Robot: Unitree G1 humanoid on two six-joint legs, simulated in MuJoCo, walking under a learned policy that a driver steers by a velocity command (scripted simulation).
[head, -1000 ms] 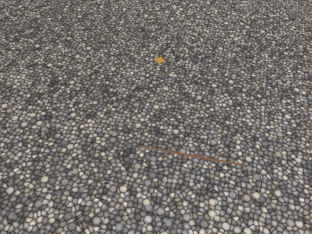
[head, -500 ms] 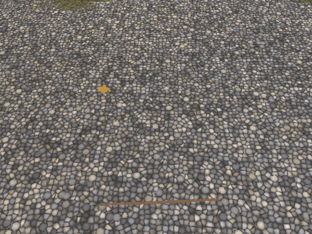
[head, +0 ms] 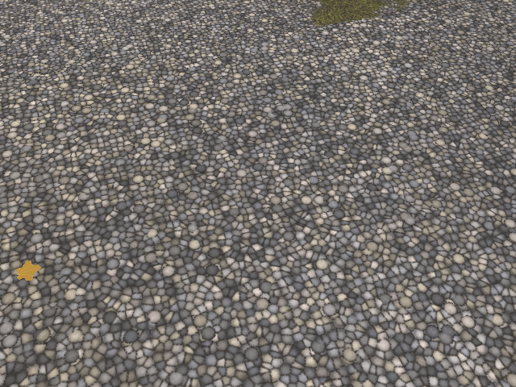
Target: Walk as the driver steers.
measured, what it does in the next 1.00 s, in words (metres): walks ahead: right foot, then left foot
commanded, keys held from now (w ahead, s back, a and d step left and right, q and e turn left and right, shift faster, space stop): w+e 0.18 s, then q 0.82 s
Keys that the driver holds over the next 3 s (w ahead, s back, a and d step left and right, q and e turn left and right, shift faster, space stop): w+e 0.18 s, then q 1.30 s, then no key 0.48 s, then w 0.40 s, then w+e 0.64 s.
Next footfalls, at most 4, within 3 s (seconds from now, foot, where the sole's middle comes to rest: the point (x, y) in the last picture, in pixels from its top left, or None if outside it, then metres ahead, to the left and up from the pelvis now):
0.26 right None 0.30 -0.16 -0.78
0.76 left None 0.35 0.07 -0.78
1.22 right None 0.40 -0.15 -0.78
1.64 left None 0.28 0.11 -0.78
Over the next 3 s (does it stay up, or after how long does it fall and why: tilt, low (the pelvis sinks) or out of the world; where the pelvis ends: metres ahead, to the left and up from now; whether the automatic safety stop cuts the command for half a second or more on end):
stays up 0.65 0.16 0.00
